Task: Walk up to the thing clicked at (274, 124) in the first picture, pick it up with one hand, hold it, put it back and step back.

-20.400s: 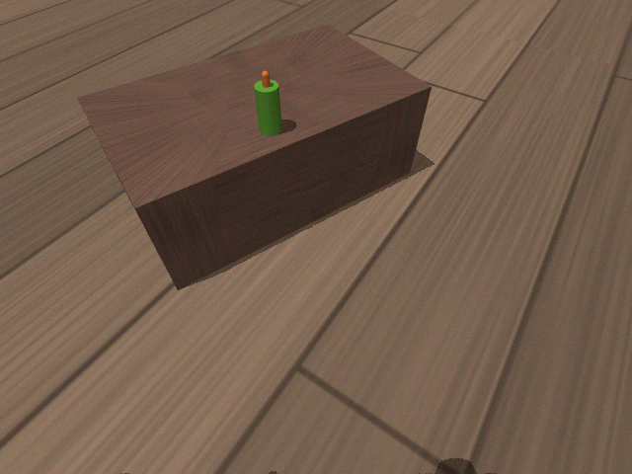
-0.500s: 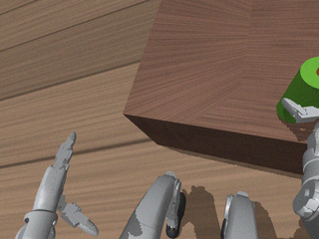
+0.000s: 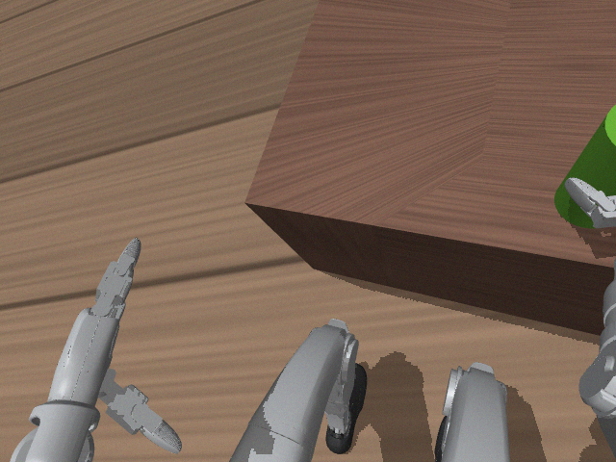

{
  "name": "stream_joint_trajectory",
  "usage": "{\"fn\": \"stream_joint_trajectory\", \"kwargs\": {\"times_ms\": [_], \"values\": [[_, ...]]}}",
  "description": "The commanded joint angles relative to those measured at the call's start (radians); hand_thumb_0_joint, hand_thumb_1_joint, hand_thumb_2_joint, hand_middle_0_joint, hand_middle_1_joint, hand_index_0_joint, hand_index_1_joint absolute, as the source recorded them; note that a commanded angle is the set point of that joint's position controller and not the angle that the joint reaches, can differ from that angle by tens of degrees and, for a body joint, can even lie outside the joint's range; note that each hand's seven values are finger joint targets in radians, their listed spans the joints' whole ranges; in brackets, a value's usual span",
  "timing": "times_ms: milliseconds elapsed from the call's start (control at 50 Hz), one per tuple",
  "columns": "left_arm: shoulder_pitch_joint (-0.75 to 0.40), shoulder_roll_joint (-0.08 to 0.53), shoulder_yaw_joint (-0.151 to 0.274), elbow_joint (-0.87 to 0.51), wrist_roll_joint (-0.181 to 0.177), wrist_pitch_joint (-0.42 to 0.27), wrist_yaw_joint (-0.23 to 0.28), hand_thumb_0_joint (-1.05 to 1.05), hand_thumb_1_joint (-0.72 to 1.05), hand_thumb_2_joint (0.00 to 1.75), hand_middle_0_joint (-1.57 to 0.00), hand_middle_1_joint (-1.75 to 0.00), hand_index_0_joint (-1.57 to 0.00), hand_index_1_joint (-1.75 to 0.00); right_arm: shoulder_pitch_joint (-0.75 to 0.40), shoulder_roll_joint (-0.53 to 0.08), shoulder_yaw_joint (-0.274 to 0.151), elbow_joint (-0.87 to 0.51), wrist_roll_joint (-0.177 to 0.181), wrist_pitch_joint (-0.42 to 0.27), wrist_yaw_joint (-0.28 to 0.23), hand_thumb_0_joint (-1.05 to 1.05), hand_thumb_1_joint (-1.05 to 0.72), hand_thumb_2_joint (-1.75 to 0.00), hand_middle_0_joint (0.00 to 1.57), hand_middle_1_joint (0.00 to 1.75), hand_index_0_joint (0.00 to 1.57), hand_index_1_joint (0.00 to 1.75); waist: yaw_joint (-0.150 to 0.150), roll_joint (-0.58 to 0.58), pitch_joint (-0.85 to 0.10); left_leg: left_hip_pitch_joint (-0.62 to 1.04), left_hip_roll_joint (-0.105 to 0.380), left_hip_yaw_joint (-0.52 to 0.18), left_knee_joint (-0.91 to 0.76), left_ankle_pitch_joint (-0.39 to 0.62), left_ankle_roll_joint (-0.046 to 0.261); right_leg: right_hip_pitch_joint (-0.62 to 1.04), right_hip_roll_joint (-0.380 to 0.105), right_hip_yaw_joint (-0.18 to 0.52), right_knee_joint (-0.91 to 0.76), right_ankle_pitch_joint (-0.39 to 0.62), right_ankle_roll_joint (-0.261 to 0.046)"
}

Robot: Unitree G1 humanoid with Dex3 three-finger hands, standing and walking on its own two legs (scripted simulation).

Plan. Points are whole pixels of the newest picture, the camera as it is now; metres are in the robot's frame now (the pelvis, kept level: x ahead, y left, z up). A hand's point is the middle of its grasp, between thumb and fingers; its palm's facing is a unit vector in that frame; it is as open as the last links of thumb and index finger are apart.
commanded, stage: loosen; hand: right
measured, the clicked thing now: out of the picture +0.51 -0.22 -0.03
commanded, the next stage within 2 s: open in 0.18 s
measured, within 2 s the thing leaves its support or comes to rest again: neither
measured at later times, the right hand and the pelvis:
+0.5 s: hand out of the picture +0.51 -0.23 -0.05, palm faces +0.23 +0.97 +0.01, open 11.5 cm; pelvis -0.01 +0.00 -0.01, yaw +0 degrees
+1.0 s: hand out of the picture +0.51 -0.25 -0.03, palm faces +0.27 +0.96 -0.01, open 15.8 cm; pelvis -0.01 +0.00 -0.01, yaw +0 degrees
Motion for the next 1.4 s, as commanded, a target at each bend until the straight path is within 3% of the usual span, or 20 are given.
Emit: {"fn": "stream_joint_trajectory", "kwargs": {"times_ms": [0, 60, 260, 300, 380, 420, 580, 760, 840, 900, 940, 1020, 1040, 1140, 1220, 1240, 1280, 1300, 1360, 1380], "values": [[0.06, 0.183, 0.155, -0.175, -0.016, -0.049, 0.03, 0.0, -0.54, 0.04, -0.05, -0.05, -0.05, -0.05, -0.413, -0.237, 0.012, -0.224, 0.007, -0.083, -0.001, 0.0, -0.08, -1.31, 1.23, 1.43, 1.29, 1.43, -0.015, -0.374, -0.557, 0.323, -0.029, -0.045, -0.137, 0.186, 0.03, 0.382, 0.026, 0.004, -0.216, 0.263, -0.005], [0.066, 0.19, 0.158, -0.188, -0.021, -0.054, 0.032, 0.0, -0.54, 0.03, -0.06, -0.05, -0.07, -0.04, -0.417, -0.259, 0.001, -0.23, 0.006, -0.08, 0.006, 0.0, -0.06, -1.29, 1.23, 1.41, 1.3, 1.41, -0.011, -0.392, -0.553, 0.28, -0.028, -0.035, -0.117, 0.192, 0.031, 0.403, 0.024, 0.008, -0.206, 0.283, -0.002], [0.088, 0.197, 0.18, -0.208, -0.029, -0.061, 0.035, 0.0, -0.5, 0.01, -0.05, -0.06, -0.07, -0.03, -0.394, -0.245, 0.015, -0.242, 0.01, -0.036, 0.006, 0.0, 0.24, -0.6, 1.09, 0.89, 1.11, 0.89, -0.01, -0.363, -0.543, 0.313, -0.024, -0.053, -0.135, 0.151, 0.025, 0.337, 0.027, -0.003, -0.204, 0.202, -0.01], [0.093, 0.19, 0.176, -0.223, -0.03, -0.062, 0.035, 0.0, -0.55, 0.05, -0.06, -0.06, -0.06, -0.06, -0.401, -0.234, 0.022, -0.241, 0.008, -0.034, 0.006, 0.0, 0.25, -0.64, 1.07, 0.91, 1.1, 0.91, -0.008, -0.356, -0.552, 0.308, -0.027, -0.046, -0.132, 0.16, 0.025, 0.343, 0.028, 0.0, -0.203, 0.211, -0.011], [0.094, 0.187, 0.166, -0.209, -0.029, -0.061, 0.036, 0.0, -0.53, 0.04, -0.05, -0.05, -0.06, -0.04, -0.403, -0.241, 0.019, -0.248, 0.005, -0.031, 0.009, 0.0, 0.42, -0.44, 0.83, 0.67, 0.85, 0.68, -0.021, -0.374, -0.564, 0.289, -0.029, -0.029, -0.108, 0.183, 0.031, 0.373, 0.029, 0.005, -0.206, 0.257, -0.004], [0.096, 0.196, 0.18, -0.2, -0.033, -0.061, 0.038, 0.0, -0.54, 0.04, -0.05, -0.05, -0.06, -0.05, -0.407, -0.222, 0.032, -0.238, 0.008, -0.029, 0.015, 0.0, 0.44, -0.35, 0.77, 0.59, 0.78, 0.59, -0.005, -0.382, -0.547, 0.259, -0.029, -0.025, -0.104, 0.177, 0.032, 0.386, 0.028, 0.008, -0.206, 0.255, -0.002], [0.112, 0.186, 0.174, -0.214, -0.032, -0.061, 0.034, 0.0, -0.55, 0.05, -0.05, -0.06, -0.05, -0.06, -0.386, -0.207, 0.033, -0.232, 0.009, -0.016, 0.006, 0.0, 0.47, -0.24, 0.52, 0.4, 0.53, 0.4, -0.008, -0.356, -0.539, 0.279, -0.029, -0.026, -0.112, 0.184, 0.03, 0.373, 0.028, 0.002, -0.204, 0.252, -0.007], [0.1, 0.188, 0.173, -0.226, -0.032, -0.062, 0.033, 0.0, -0.52, 0.03, -0.05, -0.06, -0.06, -0.05, -0.408, -0.199, 0.042, -0.218, -0.002, -0.018, 0.0, 0.0, 0.41, -0.29, 0.29, 0.32, 0.3, 0.32, 0.002, -0.344, -0.535, 0.249, -0.029, -0.017, -0.1, 0.177, 0.033, 0.387, 0.03, 0.01, -0.202, 0.262, -0.005], [0.089, 0.204, 0.176, -0.244, -0.038, -0.058, 0.039, 0.0, -0.52, 0.03, -0.05, -0.06, -0.06, -0.05, -0.431, -0.317, -0.012, -0.271, -0.005, -0.023, -0.005, 0.0, 0.42, -0.22, 0.22, 0.24, 0.22, 0.24, -0.025, -0.354, -0.558, 0.305, -0.024, -0.037, -0.126, 0.139, 0.028, 0.359, 0.033, 0.001, -0.218, 0.189, -0.008], [0.122, 0.183, 0.139, -0.208, -0.037, -0.049, 0.037, 0.0, -0.53, 0.03, -0.05, -0.06, -0.06, -0.05, -0.445, -0.34, -0.024, -0.315, 0.007, -0.015, 0.007, 0.0, 0.43, -0.18, 0.18, 0.2, 0.19, 0.2, -0.05, -0.429, -0.576, 0.289, -0.029, -0.028, -0.125, 0.154, 0.035, 0.446, 0.031, 0.004, -0.248, 0.247, 0.005], [0.125, 0.213, 0.174, -0.235, -0.042, -0.049, 0.044, 0.0, -0.53, 0.03, -0.05, -0.05, -0.06, -0.04, -0.46, -0.432, -0.061, -0.403, 0.006, -0.002, 0.013, 0.0, 0.46, -0.13, 0.15, 0.15, 0.16, 0.15, -0.06, -0.472, -0.675, 0.349, -0.027, -0.035, -0.143, 0.196, 0.032, 0.539, 0.027, -0.001, -0.248, 0.315, 0.007], [0.135, 0.173, 0.133, -0.148, -0.044, -0.035, 0.047, 0.0, -0.54, 0.04, -0.05, -0.05, -0.05, -0.05, -0.435, -0.393, -0.029, -0.415, 0.021, 0.058, 0.041, 0.0, 0.48, -0.05, 0.08, 0.07, 0.08, 0.07, -0.1, -0.491, -0.657, 0.41, -0.029, -0.043, -0.204, 0.216, 0.031, 0.572, 0.032, -0.012, -0.291, 0.336, 0.007], [0.125, 0.174, 0.13, -0.15, -0.044, -0.034, 0.05, 0.0, -0.55, 0.05, -0.05, -0.05, -0.05, -0.05, -0.433, -0.412, -0.037, -0.429, 0.025, 0.072, 0.043, 0.0, 0.48, -0.04, 0.07, 0.06, 0.07, 0.06, -0.101, -0.485, -0.662, 0.436, -0.028, -0.049, -0.221, 0.23, 0.027, 0.578, 0.029, -0.014, -0.292, 0.346, 0.004], [0.062, 0.162, 0.099, -0.049, -0.053, -0.016, 0.069, 0.0, -0.56, 0.05, -0.05, -0.05, -0.05, -0.06, -0.343, -0.307, 0.022, -0.247, 0.048, 0.149, 0.087, 0.0, 0.46, -0.06, 0.07, 0.05, 0.06, 0.05, -0.09, -0.313, -0.431, 0.424, -0.029, -0.031, -0.287, 0.194, 0.023, 0.487, 0.025, -0.002, -0.359, 0.282, -0.004], [-0.016, 0.147, 0.047, -0.069, -0.059, -0.023, 0.079, 0.0, -0.59, 0.08, -0.08, -0.07, -0.06, -0.1, -0.351, -0.245, 0.058, -0.141, 0.066, 0.166, 0.122, 0.0, 0.45, -0.07, 0.05, 0.06, 0.06, 0.05, -0.078, -0.199, -0.385, 0.46, -0.027, -0.036, -0.329, 0.157, 0.017, 0.456, 0.017, 0.007, -0.392, 0.225, -0.016], [-0.039, 0.195, 0.067, -0.141, -0.081, 0.011, 0.087, 0.0, -0.57, 0.06, -0.07, -0.07, -0.06, -0.08, -0.282, -0.585, -0.027, -0.096, -0.047, 0.246, 0.062, 0.0, 0.49, -0.06, 0.05, 0.06, 0.06, 0.06, -0.194, -0.24, -0.484, 0.606, -0.022, -0.076, -0.395, 0.152, 0.015, 0.534, 0.022, -0.013, -0.463, 0.25, -0.009], [0.087, 0.17, 0.06, -0.092, -0.081, 0.05, 0.078, 0.0, -0.55, 0.05, -0.06, -0.06, -0.06, -0.07, -0.376, -0.384, 0.086, -0.128, -0.022, 0.298, 0.009, 0.0, 0.54, -0.05, 0.05, 0.06, 0.06, 0.06, -0.107, -0.268, -0.441, 0.606, -0.032, -0.059, -0.427, 0.19, 0.015, 0.607, 0.021, -0.018, -0.497, 0.274, -0.009], [0.169, 0.18, 0.089, -0.011, -0.084, 0.068, 0.075, 0.0, -0.56, 0.06, -0.07, -0.06, -0.06, -0.07, -0.356, -0.389, 0.081, -0.095, -0.025, 0.323, 0.0, 0.0, 0.52, -0.06, 0.05, 0.06, 0.06, 0.06, -0.104, -0.266, -0.4, 0.595, -0.036, -0.048, -0.438, 0.219, 0.018, 0.62, 0.028, -0.019, -0.511, 0.299, -0.011], [0.13, 0.19, 0.094, -0.025, -0.095, 0.084, 0.066, 0.0, -0.46, 0.08, -0.06, -0.05, -0.05, -0.06, -0.433, -0.581, 0.002, -0.301, -0.046, 0.37, -0.037, 0.0, 0.48, -0.07, 0.05, 0.06, 0.06, 0.06, -0.175, -0.361, -0.616, 0.699, -0.036, -0.04, -0.45, 0.364, 0.018, 0.822, 0.032, -0.035, -0.528, 0.504, -0.002], [0.129, 0.183, 0.083, 0.015, -0.094, 0.101, 0.064, 0.0, -0.38, 0.15, -0.03, -0.03, -0.03, -0.04, -0.424, -0.624, -0.012, -0.321, -0.052, 0.385, -0.05, 0.0, 0.42, -0.09, 0.05, 0.06, 0.06, 0.06, -0.197, -0.389, -0.626, 0.721, -0.038, -0.044, -0.464, 0.388, 0.018, 0.853, 0.034, -0.043, -0.536, 0.543, 0.0]]}}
